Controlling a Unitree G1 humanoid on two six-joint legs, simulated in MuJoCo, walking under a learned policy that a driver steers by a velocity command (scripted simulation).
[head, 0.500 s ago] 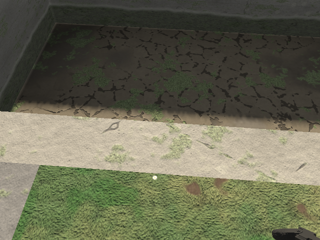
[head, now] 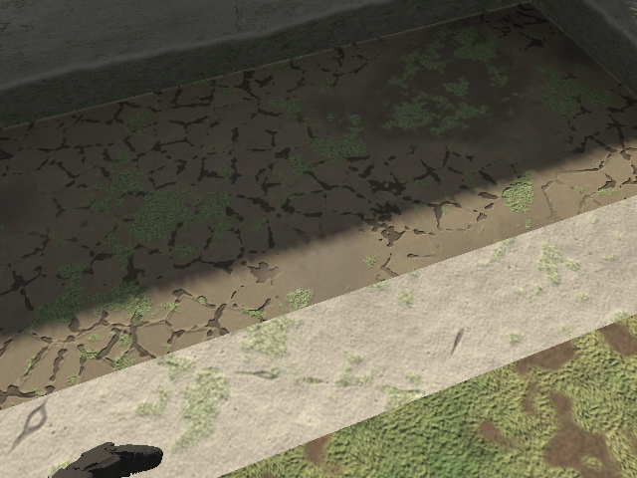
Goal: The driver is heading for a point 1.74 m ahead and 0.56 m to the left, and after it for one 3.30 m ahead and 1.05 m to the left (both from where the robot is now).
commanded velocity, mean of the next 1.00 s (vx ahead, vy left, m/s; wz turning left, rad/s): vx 0.49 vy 0.00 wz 0.39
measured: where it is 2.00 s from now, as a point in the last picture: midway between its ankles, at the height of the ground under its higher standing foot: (258, 436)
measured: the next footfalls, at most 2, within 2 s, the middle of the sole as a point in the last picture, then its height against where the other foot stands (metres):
left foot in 0.52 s outside the picture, level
right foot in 1.06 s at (285, 381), level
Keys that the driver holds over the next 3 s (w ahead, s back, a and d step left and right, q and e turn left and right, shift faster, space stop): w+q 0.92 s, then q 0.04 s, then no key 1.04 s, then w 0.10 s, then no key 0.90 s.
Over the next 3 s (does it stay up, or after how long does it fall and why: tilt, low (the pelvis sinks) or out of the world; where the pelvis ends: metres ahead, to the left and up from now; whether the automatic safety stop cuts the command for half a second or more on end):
stays up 0.56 0.13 0.03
